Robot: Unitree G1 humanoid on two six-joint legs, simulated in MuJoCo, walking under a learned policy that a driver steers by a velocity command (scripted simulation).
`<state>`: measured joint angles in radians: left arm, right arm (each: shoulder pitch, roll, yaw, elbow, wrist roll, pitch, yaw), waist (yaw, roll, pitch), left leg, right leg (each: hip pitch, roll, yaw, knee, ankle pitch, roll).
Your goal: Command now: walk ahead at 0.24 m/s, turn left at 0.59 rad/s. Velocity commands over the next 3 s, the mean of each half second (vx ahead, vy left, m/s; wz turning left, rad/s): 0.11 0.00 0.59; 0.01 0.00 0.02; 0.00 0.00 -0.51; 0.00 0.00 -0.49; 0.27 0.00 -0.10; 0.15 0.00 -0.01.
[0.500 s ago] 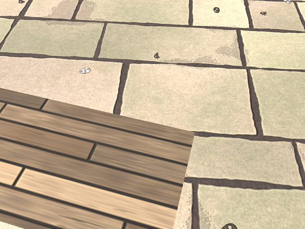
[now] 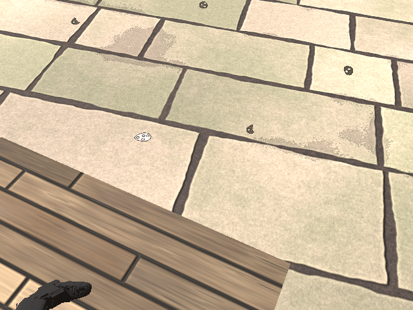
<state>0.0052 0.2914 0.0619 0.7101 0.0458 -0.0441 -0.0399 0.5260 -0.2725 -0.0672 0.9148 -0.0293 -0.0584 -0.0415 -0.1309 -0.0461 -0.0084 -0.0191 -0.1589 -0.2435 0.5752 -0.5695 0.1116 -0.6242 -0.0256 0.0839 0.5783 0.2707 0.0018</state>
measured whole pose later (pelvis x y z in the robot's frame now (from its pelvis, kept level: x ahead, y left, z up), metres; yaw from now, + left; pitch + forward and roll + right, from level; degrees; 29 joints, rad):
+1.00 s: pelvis +0.16 -0.07 -0.12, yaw +14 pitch -1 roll +1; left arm 0.33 0.24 0.05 0.75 0.02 0.02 -0.04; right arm 0.16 -0.23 -0.03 0.76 -0.02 0.02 -0.03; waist 0.05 0.01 0.03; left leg -0.24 0.05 0.13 0.62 -0.37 0.00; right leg -0.32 0.02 -0.02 0.65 -0.31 -0.04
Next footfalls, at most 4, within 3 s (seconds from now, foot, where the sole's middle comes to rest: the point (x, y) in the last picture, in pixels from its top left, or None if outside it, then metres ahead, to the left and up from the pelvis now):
0.10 right None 0.24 -0.14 -0.89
0.68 left None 0.15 0.05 -0.89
1.40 left None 0.23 0.03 -0.89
1.82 right None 0.17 -0.18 -0.89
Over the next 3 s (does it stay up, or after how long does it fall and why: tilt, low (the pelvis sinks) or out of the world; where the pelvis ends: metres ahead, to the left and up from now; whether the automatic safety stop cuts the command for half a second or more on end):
stays up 0.42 -0.18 -0.11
